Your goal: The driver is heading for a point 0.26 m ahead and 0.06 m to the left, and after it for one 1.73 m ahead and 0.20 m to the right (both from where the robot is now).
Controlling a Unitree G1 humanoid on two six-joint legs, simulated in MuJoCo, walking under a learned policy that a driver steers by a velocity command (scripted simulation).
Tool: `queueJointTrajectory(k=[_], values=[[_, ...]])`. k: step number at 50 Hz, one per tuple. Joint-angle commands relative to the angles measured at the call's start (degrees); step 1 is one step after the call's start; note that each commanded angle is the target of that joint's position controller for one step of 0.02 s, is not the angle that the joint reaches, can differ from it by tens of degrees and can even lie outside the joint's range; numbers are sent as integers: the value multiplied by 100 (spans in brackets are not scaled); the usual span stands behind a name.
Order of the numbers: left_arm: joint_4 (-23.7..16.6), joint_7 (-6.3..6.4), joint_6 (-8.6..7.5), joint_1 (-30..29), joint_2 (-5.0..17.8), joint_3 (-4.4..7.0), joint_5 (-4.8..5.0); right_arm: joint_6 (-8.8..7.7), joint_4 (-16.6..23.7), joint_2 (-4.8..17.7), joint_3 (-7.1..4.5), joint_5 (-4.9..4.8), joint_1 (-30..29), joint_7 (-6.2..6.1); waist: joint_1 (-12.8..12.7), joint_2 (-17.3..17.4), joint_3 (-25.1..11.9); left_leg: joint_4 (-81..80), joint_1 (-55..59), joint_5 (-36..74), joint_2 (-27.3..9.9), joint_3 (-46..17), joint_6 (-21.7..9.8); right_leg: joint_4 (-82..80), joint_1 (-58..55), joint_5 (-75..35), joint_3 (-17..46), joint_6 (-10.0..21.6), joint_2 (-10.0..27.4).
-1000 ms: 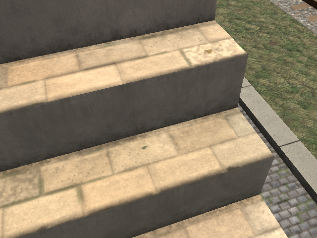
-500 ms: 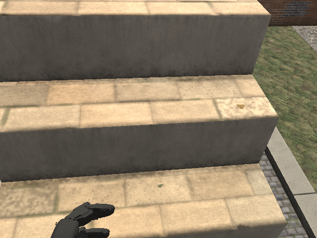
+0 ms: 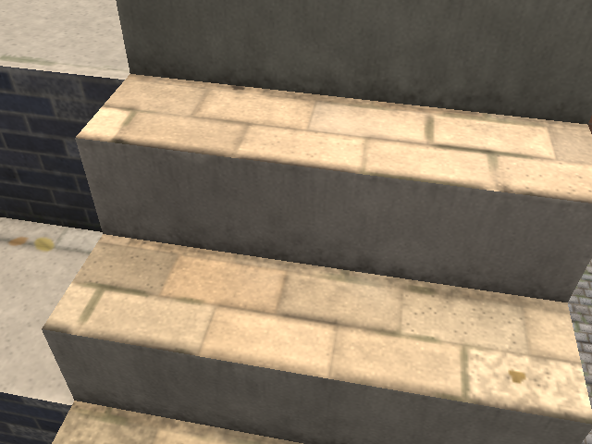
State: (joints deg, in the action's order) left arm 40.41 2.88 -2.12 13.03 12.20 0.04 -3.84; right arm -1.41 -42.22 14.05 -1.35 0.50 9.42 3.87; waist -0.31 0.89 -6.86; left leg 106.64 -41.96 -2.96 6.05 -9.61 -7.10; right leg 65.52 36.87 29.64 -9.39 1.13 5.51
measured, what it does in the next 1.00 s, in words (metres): climbs: left foot, then right foot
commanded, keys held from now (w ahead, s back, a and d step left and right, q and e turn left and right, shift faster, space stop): q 0.16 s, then e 0.84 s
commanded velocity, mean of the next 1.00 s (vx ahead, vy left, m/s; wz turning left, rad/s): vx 0.07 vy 0.00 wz -0.13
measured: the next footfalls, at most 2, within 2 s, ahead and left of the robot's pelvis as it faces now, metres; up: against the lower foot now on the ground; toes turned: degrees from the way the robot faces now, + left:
left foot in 0.38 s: +0.17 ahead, +0.15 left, +0.00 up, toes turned +11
right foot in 0.72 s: +0.12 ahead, -0.09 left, +0.00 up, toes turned -9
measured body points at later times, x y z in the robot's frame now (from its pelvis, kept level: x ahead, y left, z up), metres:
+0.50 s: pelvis +0.10 +0.03 +0.08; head +0.12 +0.04 +0.53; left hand +0.16 +0.28 -0.07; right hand +0.25 -0.18 -0.04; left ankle +0.13 +0.14 -0.65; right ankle +0.04 -0.11 -0.55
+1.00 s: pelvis +0.07 +0.01 +0.08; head +0.08 -0.01 +0.53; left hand +0.31 +0.22 +0.01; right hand +0.18 -0.23 -0.04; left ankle +0.08 +0.12 -0.58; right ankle +0.08 -0.08 -0.65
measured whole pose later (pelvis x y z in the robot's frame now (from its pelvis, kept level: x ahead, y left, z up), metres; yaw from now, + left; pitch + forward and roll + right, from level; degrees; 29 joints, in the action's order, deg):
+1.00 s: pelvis +0.07 +0.01 +0.08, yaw -13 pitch +2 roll +1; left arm 33.8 2.2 4.7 6.2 13.5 0.4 -2.2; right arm 0.6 -43.3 10.3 2.7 -0.1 7.4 -3.1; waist -1.7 1.4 -1.7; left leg 63.8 -32.4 -23.3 1.3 1.3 4.4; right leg 34.5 22.4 14.5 3.0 3.2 -3.7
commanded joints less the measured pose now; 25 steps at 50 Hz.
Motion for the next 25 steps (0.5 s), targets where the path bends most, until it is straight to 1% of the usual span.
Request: queueJointTrajectory(k=[1, 2, 3, 4, 5, 6, 7, 8, 9, 10, 11, 12, 13, 14, 15, 16, 17, 18, 19, 20, 21, 22, 23, 24, 25], values=[[490, -123, 18, -222, -878, -268, 47, 12, 555, -592, 349, -187, -35, 190, 627, -11, 1062, 1552, -1343, 40, -365, -164, -155, -3345, 162, -208, 1694, 470, 1153], [591, -181, -1, -150, -729, -237, 66, 11, 547, -622, 389, -206, -49, 181, 614, -108, 1140, 1543, -1570, 135, -320, -56, -103, -3772, -56, -765, 1238, 521, 1169], [615, -215, 29, -56, -547, -190, 74, -15, 663, -703, 465, -189, -207, 126, 604, -165, 1159, 1292, -1798, 219, -381, -71, -21, -4040, -250, -1470, 959, 537, 1169], [580, -196, 74, -107, -478, -191, 46, 31, 754, -660, 471, -178, -420, 77, 589, -169, 1147, 1030, -1951, 513, -380, -65, 100, -4196, -429, -1585, 666, 553, 1149], [552, -128, 51, -182, -377, -171, 45, 55, 841, -589, 486, -104, -587, 27, 591, -106, 1092, 668, -2032, 716, -444, 99, 232, -4358, -507, -1634, 442, 603, 1085], [483, -75, 30, -185, -136, -117, 54, 101, 912, -449, 456, -115, -766, -55, 552, -67, 976, 269, -1891, 718, -452, 400, 374, -4528, -651, -1774, 206, 722, 1056], [449, -35, 40, -140, 17, -92, 36, 190, 862, -419, 420, -144, -851, -163, 457, -128, 776, 488, -1824, 567, -521, 486, 485, -4594, -1013, -2190, 254, 837, 1186], [366, 1, 88, -185, 115, -70, -35, 225, 801, -343, 367, -178, -672, -235, 460, -72, 564, 803, -1801, 646, -519, 416, 571, -4485, -1375, -2573, 178, 870, 1213], [344, 19, 89, -120, 192, -45, -24, 242, 699, -302, 345, -188, -526, -257, 428, -80, 399, 532, -1612, 647, -557, 495, 578, -4508, -1626, -2688, 84, 865, 1179], [382, -1, 65, 75, 177, -20, 62, 254, 634, -339, 359, -189, -490, -254, 382, -137, 342, -97, -1460, 564, -652, 521, 552, -4588, -1907, -2596, 8, 830, 1101], [368, -7, 34, 213, 291, 48, 157, 223, 673, -441, 423, -145, -623, -294, 278, -242, 377, -1147, -1271, 541, -859, 644, 498, -4719, -2031, -2340, -93, 737, 1018], [343, -42, -3, 42, 274, 81, 255, 203, 645, -537, 486, -68, -815, -292, 258, -292, 266, -2598, -247, 464, -988, 970, 493, -4816, -1767, -2527, -401, 607, 831], [422, -24, -40, 219, 259, 73, 330, 242, 585, -512, 504, -22, -1064, -320, 74, -365, 340, -3623, 623, 288, -935, 1422, 522, -5053, -1464, -2570, -448, 730, 841], [570, -3, -35, 334, 229, 64, 259, 242, 540, -568, 524, -40, -1416, -341, -43, -545, 395, -4234, 946, 77, -959, 1601, 522, -5284, -1596, -2854, -257, 912, 1031], [645, 20, -35, 276, 312, 87, 240, 251, 414, -556, 494, -100, -1200, -366, 85, -816, 419, -5075, 1250, -326, -1091, 1446, 516, -5259, -1967, -3239, -118, 964, 1093], [790, -14, 5, 403, 310, 83, 257, 198, 210, -460, 435, -106, -834, -379, 162, -981, 380, -6184, 1538, -815, -1029, 1436, 413, -4867, -2483, -3915, -8, 984, 1010], [926, -87, 87, 601, 308, 83, 312, 130, 26, -302, 324, -97, -419, -377, 287, -929, 322, -7675, 1864, -673, -776, 1613, 300, -4128, -3088, -4688, 6, 868, 762], [974, -161, 88, 572, 435, 118, 419, 67, -69, 82, 198, -85, -490, -356, 171, -996, 403, -8469, 1769, 141, -683, 1596, 233, -3356, -3499, -5457, 72, 732, 607], [854, -197, 72, 435, 525, 151, 377, -16, -117, 444, 88, -21, -213, -346, 178, -859, 159, -8501, 2439, 2034, -1073, 1196, 246, -2856, -3250, -4605, 100, 468, 459], [788, -328, -26, 713, 125, 65, 193, 53, -451, 740, 9, 35, 408, -411, -11, 403, -431, -7631, 4629, 6254, -2016, 195, 27, -1917, -1297, -1485, 220, 100, 270], [985, -369, -34, 1176, -346, -40, 306, 145, -257, 499, 38, 179, 535, -444, 51, 918, -1258, -7466, 5500, 5599, -2720, -572, -867, -998, -258, -240, 454, -152, 112], [1028, -388, 29, 730, -145, 23, 496, 181, 0, 310, 59, 240, 291, -461, 279, 671, -1269, -8021, 4833, 3816, -3031, -966, -1346, 314, -105, 114, 584, -378, -26], [929, -361, 122, 179, -57, 108, 593, 204, 136, 323, 47, 220, -134, -527, 245, 601, -846, -8340, 4090, 2959, -3060, -892, -1454, 1591, 125, 309, 813, -562, -81], [827, -256, 231, -2, -100, 140, 563, 183, 187, 365, 33, 193, -510, -591, 87, 597, -440, -8427, 3510, 2462, -2970, -576, -1355, 2562, 437, 442, 1093, -652, -120], [618, -178, 232, -1, -107, 144, 530, 207, 150, 291, 64, 121, -759, -649, -184, 398, -247, -8486, 2901, 1951, -2764, -82, -1079, 2726, 299, 243, 1323, -706, -9]])
Velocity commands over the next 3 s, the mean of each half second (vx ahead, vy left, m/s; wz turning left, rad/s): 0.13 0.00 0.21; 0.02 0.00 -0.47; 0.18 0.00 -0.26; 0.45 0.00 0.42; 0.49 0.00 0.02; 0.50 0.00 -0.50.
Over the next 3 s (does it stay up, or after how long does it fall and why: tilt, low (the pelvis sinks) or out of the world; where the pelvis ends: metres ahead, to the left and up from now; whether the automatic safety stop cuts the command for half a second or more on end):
stays up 0.56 0.11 0.50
